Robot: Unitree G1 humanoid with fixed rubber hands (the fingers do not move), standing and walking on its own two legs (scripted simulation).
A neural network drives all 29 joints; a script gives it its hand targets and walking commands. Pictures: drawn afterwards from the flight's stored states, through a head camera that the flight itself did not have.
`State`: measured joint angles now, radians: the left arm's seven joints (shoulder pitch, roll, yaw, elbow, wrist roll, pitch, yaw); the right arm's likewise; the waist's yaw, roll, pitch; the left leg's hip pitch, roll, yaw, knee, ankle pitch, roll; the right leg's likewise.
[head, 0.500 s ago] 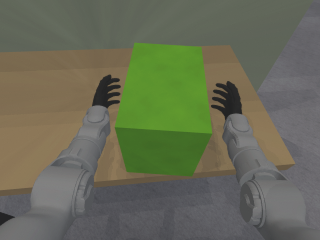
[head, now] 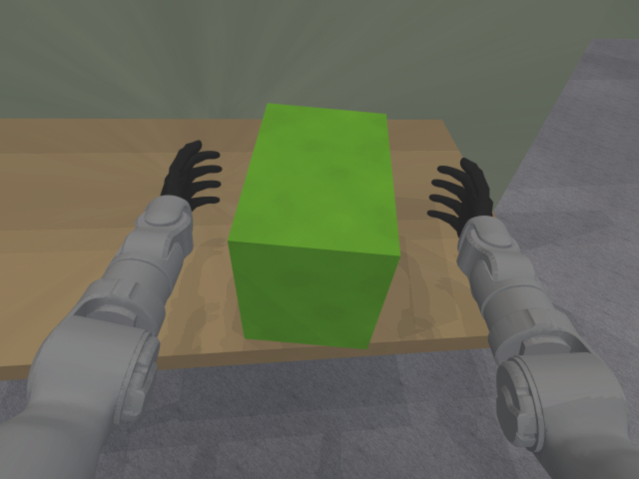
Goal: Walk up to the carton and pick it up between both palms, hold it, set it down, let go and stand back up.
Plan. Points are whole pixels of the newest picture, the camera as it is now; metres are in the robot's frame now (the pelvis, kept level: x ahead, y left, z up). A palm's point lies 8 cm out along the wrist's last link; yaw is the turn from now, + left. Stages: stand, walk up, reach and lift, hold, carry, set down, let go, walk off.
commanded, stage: set down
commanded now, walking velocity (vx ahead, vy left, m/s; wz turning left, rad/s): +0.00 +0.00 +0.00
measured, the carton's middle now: (316, 224) +0.50 -0.01 +0.04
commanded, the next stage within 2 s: none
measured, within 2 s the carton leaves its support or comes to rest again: neither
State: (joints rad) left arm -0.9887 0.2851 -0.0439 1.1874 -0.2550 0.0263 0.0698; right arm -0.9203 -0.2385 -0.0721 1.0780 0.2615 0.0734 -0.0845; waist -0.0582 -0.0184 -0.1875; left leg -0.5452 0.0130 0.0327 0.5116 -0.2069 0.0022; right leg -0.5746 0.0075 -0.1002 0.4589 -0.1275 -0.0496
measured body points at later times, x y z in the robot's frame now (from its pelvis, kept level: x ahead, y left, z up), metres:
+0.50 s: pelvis +0.01 -0.01 +0.01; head +0.02 +0.00 +0.46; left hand +0.41 +0.18 +0.08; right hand +0.38 -0.21 +0.08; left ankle +0.02 +0.12 -0.73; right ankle +0.05 -0.09 -0.73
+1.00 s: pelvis +0.02 +0.01 +0.01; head +0.02 +0.02 +0.46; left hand +0.33 +0.20 +0.03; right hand +0.31 -0.20 +0.04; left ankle +0.02 +0.12 -0.73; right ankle +0.05 -0.09 -0.73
